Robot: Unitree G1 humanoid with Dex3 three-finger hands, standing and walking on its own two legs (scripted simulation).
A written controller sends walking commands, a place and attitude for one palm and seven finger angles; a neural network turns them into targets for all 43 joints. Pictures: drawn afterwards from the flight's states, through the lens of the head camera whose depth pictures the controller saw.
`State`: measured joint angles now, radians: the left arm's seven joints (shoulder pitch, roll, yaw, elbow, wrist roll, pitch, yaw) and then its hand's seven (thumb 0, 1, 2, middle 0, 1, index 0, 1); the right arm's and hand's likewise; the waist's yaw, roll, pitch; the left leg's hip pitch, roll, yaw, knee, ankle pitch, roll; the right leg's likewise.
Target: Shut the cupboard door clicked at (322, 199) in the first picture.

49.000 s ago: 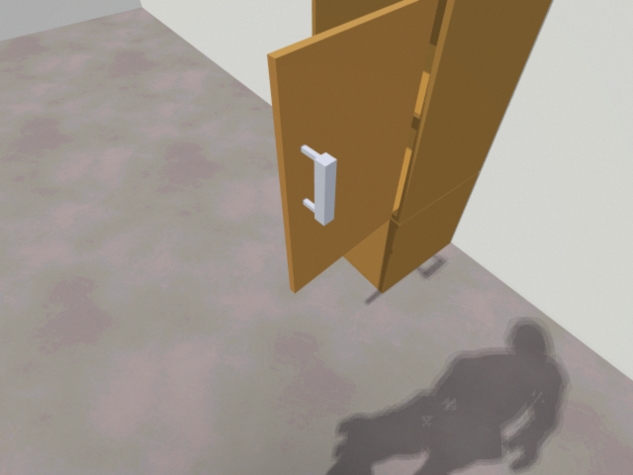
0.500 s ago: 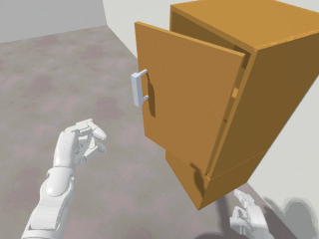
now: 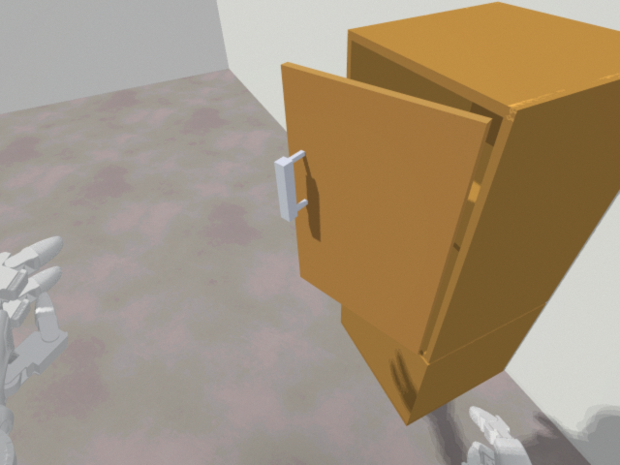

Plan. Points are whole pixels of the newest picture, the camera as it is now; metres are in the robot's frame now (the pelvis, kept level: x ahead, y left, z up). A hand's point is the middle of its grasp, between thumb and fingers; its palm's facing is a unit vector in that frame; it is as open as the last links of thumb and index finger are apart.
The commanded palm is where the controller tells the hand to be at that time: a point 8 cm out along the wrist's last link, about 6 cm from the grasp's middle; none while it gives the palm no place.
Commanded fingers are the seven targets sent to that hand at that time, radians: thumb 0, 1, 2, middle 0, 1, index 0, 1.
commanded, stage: draw the hand back to the body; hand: left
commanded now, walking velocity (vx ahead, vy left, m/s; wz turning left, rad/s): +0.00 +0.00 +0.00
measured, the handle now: (294, 185) +0.66 +0.12 +0.01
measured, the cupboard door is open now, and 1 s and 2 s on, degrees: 23 23 23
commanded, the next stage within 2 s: step back with the hand held close in 0.32 s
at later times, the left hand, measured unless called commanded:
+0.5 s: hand (90, 331) +0.19 +0.25 +0.16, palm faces +0.44 -0.79 -0.43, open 7.4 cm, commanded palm +0.14 +0.28 +0.17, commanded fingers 0.00 0.90 0.90 -0.20 -0.30 -0.20 -0.30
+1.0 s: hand (57, 355) +0.17 +0.27 +0.16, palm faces +0.38 -0.78 -0.49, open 7.4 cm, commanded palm +0.11 +0.30 +0.17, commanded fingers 0.00 0.90 0.90 -0.20 -0.30 -0.20 -0.30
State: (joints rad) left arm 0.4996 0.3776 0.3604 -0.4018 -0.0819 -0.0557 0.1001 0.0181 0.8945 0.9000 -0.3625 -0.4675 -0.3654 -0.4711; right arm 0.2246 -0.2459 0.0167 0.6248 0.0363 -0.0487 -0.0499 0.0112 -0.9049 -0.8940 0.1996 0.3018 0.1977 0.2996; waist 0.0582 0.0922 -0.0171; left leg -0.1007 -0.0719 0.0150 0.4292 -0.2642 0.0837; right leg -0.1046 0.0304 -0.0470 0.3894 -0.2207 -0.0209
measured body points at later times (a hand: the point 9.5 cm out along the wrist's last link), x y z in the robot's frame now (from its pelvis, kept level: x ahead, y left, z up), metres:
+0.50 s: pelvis +0.00 -0.02 +0.00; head -0.02 -0.05 +0.45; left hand +0.16 +0.29 +0.19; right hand +0.18 -0.24 -0.09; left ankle -0.02 +0.06 -0.74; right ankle +0.00 -0.11 -0.74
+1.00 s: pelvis -0.04 +0.00 -0.01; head -0.05 +0.01 +0.44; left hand +0.14 +0.31 +0.18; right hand +0.13 -0.25 -0.08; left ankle -0.02 +0.06 -0.74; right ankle +0.00 -0.11 -0.74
